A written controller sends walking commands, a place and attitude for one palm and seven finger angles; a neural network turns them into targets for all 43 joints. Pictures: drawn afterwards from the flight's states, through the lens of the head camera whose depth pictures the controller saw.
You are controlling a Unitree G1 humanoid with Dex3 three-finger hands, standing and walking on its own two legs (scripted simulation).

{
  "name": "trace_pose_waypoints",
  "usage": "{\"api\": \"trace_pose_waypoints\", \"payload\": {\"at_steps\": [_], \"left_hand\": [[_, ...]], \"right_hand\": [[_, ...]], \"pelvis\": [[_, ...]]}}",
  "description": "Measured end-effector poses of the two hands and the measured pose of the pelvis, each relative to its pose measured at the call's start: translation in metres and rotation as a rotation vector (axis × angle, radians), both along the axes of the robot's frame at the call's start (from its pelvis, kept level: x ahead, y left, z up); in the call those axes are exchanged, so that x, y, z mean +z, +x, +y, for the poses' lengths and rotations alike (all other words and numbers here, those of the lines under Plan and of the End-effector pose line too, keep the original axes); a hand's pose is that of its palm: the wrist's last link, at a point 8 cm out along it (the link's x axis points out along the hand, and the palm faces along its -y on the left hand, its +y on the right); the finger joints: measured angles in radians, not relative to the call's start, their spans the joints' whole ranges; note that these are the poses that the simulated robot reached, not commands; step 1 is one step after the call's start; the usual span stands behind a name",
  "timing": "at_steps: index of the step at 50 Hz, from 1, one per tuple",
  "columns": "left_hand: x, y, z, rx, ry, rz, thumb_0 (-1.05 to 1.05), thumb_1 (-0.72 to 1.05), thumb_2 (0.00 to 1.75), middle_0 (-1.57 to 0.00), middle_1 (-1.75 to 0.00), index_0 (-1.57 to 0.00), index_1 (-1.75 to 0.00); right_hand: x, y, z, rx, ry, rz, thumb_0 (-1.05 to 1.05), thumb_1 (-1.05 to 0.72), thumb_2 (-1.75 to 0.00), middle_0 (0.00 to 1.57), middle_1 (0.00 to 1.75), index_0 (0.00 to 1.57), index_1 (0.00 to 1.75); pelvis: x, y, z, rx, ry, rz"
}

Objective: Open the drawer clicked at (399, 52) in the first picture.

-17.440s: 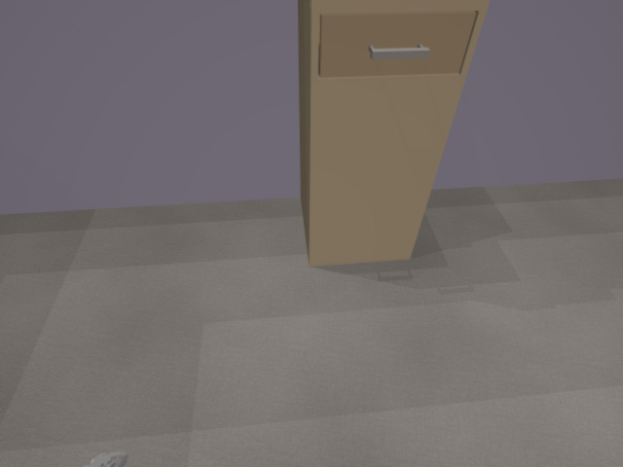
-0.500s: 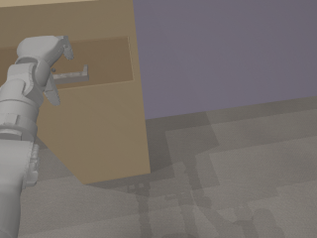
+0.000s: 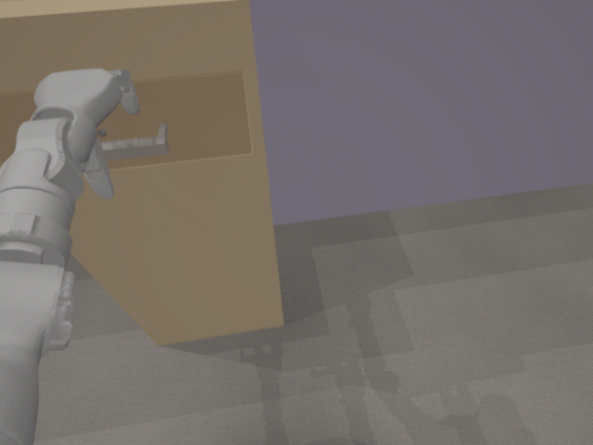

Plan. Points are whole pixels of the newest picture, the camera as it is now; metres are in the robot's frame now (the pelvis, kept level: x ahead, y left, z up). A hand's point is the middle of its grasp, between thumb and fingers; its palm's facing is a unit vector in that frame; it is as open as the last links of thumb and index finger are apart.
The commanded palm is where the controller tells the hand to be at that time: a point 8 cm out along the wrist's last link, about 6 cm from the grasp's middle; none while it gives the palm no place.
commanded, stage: move the hooked fingers above the handle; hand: left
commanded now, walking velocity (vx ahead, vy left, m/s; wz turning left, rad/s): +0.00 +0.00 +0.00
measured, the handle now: (118, 141) +0.54 +0.24 +0.12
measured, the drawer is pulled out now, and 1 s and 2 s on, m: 0.00 0.00 0.00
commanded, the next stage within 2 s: lower the fingers behind the handle in 0.36 s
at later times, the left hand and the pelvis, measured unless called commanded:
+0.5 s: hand (101, 132) +0.49 +0.24 +0.17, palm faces -0.04 -0.02 -1.00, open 13.2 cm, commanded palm +0.50 +0.26 +0.25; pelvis +0.00 +0.00 +0.00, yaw +0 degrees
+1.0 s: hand (104, 136) +0.49 +0.23 +0.17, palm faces +0.00 -0.03 -1.00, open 13.5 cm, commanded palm +0.49 +0.26 +0.22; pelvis -0.01 +0.00 +0.00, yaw -1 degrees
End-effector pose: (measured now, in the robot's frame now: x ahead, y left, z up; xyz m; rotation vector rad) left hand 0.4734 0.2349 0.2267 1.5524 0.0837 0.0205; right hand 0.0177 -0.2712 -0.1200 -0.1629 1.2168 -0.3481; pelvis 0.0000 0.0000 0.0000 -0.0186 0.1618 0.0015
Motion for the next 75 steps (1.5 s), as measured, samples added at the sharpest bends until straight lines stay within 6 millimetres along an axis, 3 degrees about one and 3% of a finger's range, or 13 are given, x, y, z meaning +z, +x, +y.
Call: {"api": "trace_pose_waypoints", "payload": {"at_steps": [32,75], "left_hand": [[-0.002,-0.001,0.001,-0.004,-0.006,-0.015,0.0,-0.49,0.3,-0.5,-1.23,-0.42,-1.22],[-0.01,-0.003,-0.002,0.021,-0.004,-0.071,0.0,-0.49,0.3,-0.4,-1.23,-0.35,-1.28]], "right_hand": [[0.0,0.006,-0.003,-0.005,0.0,-0.004,0.01,-0.9,-0.9,0.2,0.3,0.2,0.3],[-0.002,-0.033,0.001,-0.031,-0.023,0.039,0.01,-0.9,-0.9,0.2,0.3,0.2,0.3]], "pelvis": [[0.0,0.001,-0.001,-0.005,0.002,0.002],[-0.01,-0.019,0.004,-0.011,-0.007,0.035]]}}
